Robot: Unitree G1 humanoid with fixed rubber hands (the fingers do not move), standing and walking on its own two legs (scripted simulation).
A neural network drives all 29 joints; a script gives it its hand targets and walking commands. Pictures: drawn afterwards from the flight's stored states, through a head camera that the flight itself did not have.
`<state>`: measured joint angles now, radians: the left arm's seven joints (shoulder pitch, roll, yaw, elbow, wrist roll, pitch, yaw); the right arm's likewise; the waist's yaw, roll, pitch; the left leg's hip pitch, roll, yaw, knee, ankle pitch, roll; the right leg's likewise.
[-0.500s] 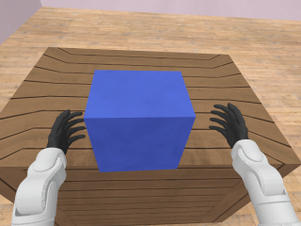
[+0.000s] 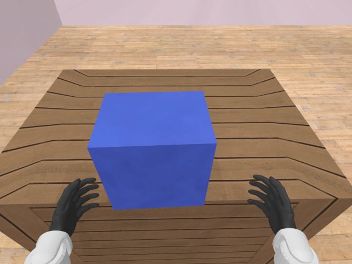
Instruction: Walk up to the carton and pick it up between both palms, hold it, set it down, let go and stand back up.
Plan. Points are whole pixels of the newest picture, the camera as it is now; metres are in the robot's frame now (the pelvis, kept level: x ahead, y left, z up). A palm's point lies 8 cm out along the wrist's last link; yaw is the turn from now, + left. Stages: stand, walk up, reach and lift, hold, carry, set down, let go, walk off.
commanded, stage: set down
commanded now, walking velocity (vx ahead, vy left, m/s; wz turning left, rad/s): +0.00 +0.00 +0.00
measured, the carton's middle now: (157, 152) +0.36 +0.09 +0.09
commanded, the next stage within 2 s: let go in 1.64 s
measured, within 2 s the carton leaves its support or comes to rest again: neither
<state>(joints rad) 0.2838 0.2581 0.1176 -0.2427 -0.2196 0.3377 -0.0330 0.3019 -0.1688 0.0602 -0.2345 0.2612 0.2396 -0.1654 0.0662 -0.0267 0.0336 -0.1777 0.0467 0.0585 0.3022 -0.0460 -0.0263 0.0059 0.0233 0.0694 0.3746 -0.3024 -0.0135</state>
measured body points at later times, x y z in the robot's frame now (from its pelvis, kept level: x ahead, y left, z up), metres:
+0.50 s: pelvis +0.01 +0.00 +0.00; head +0.02 +0.00 +0.45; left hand +0.19 +0.25 -0.01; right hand +0.22 -0.18 -0.01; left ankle +0.08 +0.14 -0.74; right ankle -0.06 -0.11 -0.74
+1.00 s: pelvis +0.01 +0.02 +0.00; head +0.06 +0.04 +0.44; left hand +0.18 +0.26 -0.07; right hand +0.20 -0.17 -0.07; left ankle +0.08 +0.14 -0.74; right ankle -0.06 -0.11 -0.74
